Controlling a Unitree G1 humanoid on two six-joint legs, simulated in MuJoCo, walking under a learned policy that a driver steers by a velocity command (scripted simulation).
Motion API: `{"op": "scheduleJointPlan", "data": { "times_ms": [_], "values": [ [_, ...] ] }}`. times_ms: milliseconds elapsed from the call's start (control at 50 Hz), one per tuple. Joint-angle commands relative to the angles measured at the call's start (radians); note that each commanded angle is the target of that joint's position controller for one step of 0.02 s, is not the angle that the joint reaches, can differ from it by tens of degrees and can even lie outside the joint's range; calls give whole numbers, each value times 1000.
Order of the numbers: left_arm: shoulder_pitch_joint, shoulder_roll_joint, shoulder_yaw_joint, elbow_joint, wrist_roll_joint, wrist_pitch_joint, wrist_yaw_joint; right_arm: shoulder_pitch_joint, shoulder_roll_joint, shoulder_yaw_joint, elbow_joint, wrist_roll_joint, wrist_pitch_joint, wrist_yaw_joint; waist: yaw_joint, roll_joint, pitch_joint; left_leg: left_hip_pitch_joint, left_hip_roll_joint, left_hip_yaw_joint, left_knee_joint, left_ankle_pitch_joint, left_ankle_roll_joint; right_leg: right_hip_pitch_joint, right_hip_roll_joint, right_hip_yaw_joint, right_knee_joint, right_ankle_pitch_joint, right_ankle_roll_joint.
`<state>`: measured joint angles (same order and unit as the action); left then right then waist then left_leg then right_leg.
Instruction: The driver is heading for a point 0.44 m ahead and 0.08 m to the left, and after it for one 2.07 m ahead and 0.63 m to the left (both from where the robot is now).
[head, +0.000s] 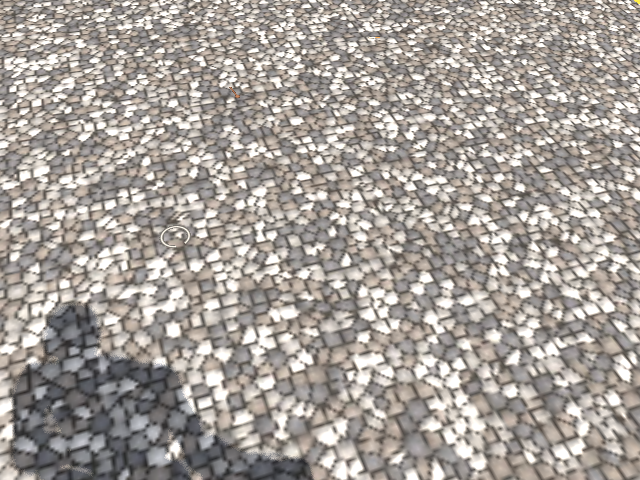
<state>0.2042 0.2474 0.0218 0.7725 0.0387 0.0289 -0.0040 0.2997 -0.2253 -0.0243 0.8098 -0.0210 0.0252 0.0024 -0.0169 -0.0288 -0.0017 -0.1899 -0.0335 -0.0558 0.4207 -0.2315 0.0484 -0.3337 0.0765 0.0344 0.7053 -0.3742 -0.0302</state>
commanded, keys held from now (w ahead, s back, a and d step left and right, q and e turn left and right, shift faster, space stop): w+q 0.64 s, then q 0.20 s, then no key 0.10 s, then e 0.06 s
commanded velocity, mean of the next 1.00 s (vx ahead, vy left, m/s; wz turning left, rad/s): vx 0.35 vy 0.00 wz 0.48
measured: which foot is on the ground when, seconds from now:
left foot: down 0.00-0.24, up 0.26-0.66, down 0.68-1.00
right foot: up 0.00-0.20, down 0.22-0.70, up 0.72-1.00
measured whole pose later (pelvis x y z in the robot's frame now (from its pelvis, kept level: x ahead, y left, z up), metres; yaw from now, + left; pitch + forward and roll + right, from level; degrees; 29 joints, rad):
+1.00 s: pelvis +0.33 +0.10 +0.00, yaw +32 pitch +1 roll +0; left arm 0.17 0.27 0.03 0.75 0.03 0.01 0.01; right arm 0.26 -0.26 -0.05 0.80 -0.01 -0.01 0.01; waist -0.02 -0.04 0.10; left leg -0.22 -0.15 -0.04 0.36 -0.15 0.13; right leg -0.64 -0.09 0.04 1.00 -0.25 0.04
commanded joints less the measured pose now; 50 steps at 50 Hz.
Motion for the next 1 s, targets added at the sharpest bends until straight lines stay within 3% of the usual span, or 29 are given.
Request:
{"op": "scheduleJointPlan", "data": {
  "times_ms": [20, 80, 140, 180, 200, 220, 240, 260, 280, 300, 320, 360, 420, 500, 580, 620, 660, 680, 700, 720, 740, 760, 780, 800, 840, 900, 1000],
  "values": [
    [-33, 127, 41, -66, 4, -38, -15, -3, -196, -60, -36, 5, -24, 1, 13, 182, 91, 24, 218, -365, -299, -308, 155, -180, -35, -12, 130, 6, 27],
    [-91, 89, 31, -81, -6, -57, -20, 38, -194, -74, -19, 9, -36, 2, -17, 171, 54, 70, 179, -339, -266, -241, 168, -179, -30, -31, 54, 13, 47],
    [-120, 83, 26, -96, -16, -66, -12, 57, -208, -90, -14, 5, -35, 4, -33, 185, 35, 48, 173, -367, -222, -247, 182, -110, -19, -34, -77, -36, 45],
    [-60, 81, 26, -83, -27, -74, 1, 13, -214, -99, -30, 5, -31, 10, 7, 174, 23, -62, 149, -369, -179, -239, 163, 62, -3, -42, -226, 8, 28],
    [14, 76, 27, -58, -29, -81, 12, -24, -208, -100, -40, 8, -29, 9, 56, 144, 19, -155, 112, -352, -127, -245, 134, 214, -1, -49, -350, 117, 18],
    [87, 115, 38, -37, -24, -91, 28, -37, -180, -97, -49, 11, -35, 6, 90, 89, -6, -303, 63, -316, -35, -281, 92, 411, -51, -6, -369, 138, 11],
    [196, 203, 56, -27, -11, -99, 45, -51, -104, -76, -78, 16, -47, 8, 137, -75, -62, -451, -17, -201, 198, -359, 44, 564, -274, 223, -469, -119, -20],
    [216, 327, 84, -26, 2, -93, 49, -88, -66, -61, -120, 18, -54, 9, 141, -231, -33, -610, -107, -59, 416, -342, 24, 521, -493, 592, -610, -426, -98],
    [170, 274, 78, -22, 9, -91, 47, -95, -141, -71, -117, -6, -53, 11, 91, -104, 50, -621, 7, -82, 539, -253, 34, 418, -506, 582, -590, -419, -145],
    [118, 193, 56, -36, -2, -97, 39, -74, -150, -76, -91, -9, -54, 24, 59, -45, 89, -605, 27, -81, 573, -176, 30, 369, -443, 482, -588, -336, -135],
    [87, 149, 44, -43, -7, -104, 33, -44, -140, -75, -70, -8, -53, 35, 37, -43, 98, -579, 43, -66, 583, -116, 15, 348, -386, 361, -594, -198, -111],
    [102, 129, 36, -33, -9, -117, 31, -56, -135, -73, -65, -21, -42, 55, 41, -78, 82, -573, 56, -21, 650, -34, -7, 347, -319, 190, -588, 53, -96],
    [173, 125, 37, 4, -15, -128, 16, -131, -113, -63, -98, -17, -32, 70, 53, -69, 71, -621, 64, 0, 677, 37, -22, 371, -304, 62, -559, 331, -96],
    [192, 111, 33, 31, -15, -128, 9, -261, -87, -42, -151, -17, -30, 87, 64, -73, 102, -595, 69, 61, 503, 131, -34, 341, -288, -65, -552, 515, -98],
    [225, 141, 39, 66, -17, -125, 17, -372, -72, -21, -202, -18, -31, 99, 81, -71, 120, -469, 56, 160, 274, 138, 13, 354, -307, -145, -530, 647, -83],
    [233, 164, 42, 82, -17, -118, 24, -339, -85, -24, -200, -22, -31, 88, 55, -81, 79, -358, 1, 207, 218, 75, 59, 400, -313, -194, -415, 970, -68],
    [236, 197, 49, 93, -17, -103, 35, -179, -120, -39, -159, -29, -39, 70, -21, -91, -26, -158, -71, 221, 179, 16, 111, 408, -319, -224, -141, 1232, -58],
    [224, 200, 49, 87, -25, -98, 38, -13, -149, -56, -106, -41, -52, 56, -95, -65, -116, 67, -86, 185, 88, 100, 142, 309, -298, -241, 91, 1114, -35],
    [233, 159, 39, 58, -22, -102, 32, 105, -223, -80, -74, -48, -57, 36, -126, 34, -217, 328, 94, -32, 76, 110, 187, 70, -251, -241, 399, 594, -6],
    [281, 83, 25, -11, -44, -100, 19, 46, -338, -107, -115, -23, -47, 27, -43, 283, -359, 584, 424, -599, 33, 444, 359, -291, -47, -170, 799, -213, 52],
    [180, 175, 44, -22, -24, -101, 19, 88, -315, -114, -118, 18, -34, 17, -109, 75, -382, 539, 398, -545, 3, 653, 369, -328, -83, 4, 823, -117, 46],
    [128, 138, 33, -41, -39, -105, 20, 24, -273, -101, -105, 22, -35, 7, -68, 68, -241, 415, 372, -391, 3, 775, 356, -350, -128, 8, 783, -35, 44],
    [129, 126, 27, -31, -31, -106, 23, -17, -207, -83, -98, 24, -37, 3, -23, 15, -111, 248, 311, -298, -26, 823, 306, -318, -157, -2, 682, -11, 47],
    [122, 125, 29, -33, -13, -92, 22, -53, -179, -73, -100, 27, -39, -2, 10, 11, -60, 149, 252, -244, -53, 785, 269, -282, -175, 8, 611, -13, 54],
    [171, 117, 29, -23, 8, -51, 17, -89, -161, -63, -107, 23, -44, 0, 57, 24, -51, 18, 199, -185, -85, 814, 243, -185, -170, -1, 523, -12, 73],
    [182, 90, 27, -21, -1, -27, 16, -71, -188, -69, -94, 11, -57, 7, 69, 36, -86, -24, 171, -129, -89, 883, 223, -157, -151, -27, 431, 58, 81],
    [79, 82, 24, -33, -10, -15, 15, -21, -140, -44, -56, 8, -53, -3, 26, 92, -73, 28, 154, -92, -114, 770, 141, -175, -157, -29, 246, 194, 62]
  ]
}}
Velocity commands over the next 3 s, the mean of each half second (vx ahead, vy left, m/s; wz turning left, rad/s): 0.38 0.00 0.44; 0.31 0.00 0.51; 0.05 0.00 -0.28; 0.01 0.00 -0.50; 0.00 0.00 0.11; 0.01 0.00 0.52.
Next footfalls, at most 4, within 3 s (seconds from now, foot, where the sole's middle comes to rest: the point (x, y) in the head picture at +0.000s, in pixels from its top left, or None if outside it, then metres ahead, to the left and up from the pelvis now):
0.22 right None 0.10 -0.12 -0.78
0.68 left None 0.36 0.16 -0.78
1.24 right None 0.48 0.05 -0.78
1.70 left None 0.41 0.24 -0.78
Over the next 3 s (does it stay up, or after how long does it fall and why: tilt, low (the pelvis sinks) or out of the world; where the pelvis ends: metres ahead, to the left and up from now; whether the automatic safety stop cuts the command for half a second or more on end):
stays up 0.33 0.17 0.00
